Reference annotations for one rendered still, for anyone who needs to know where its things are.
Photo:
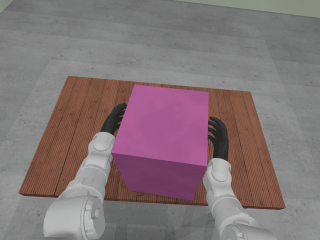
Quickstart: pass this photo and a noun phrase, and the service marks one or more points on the right robot upper arm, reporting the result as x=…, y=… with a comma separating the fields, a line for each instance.
x=237, y=231

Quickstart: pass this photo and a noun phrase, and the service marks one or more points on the right robot hand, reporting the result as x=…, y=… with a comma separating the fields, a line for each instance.
x=220, y=142

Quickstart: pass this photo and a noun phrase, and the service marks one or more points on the table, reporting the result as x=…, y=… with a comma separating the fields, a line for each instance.
x=81, y=110

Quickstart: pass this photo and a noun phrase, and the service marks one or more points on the robot left forearm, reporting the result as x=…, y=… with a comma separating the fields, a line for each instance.
x=93, y=173

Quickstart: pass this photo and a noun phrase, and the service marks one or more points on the left robot upper arm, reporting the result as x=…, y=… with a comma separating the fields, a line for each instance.
x=74, y=218

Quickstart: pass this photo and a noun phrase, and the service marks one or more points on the carton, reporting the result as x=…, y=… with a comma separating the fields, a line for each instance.
x=161, y=147

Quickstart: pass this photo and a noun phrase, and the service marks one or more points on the robot right forearm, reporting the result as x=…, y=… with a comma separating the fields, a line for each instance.
x=222, y=202

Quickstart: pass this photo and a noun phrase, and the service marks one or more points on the left robot hand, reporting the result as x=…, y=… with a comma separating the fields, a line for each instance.
x=111, y=123

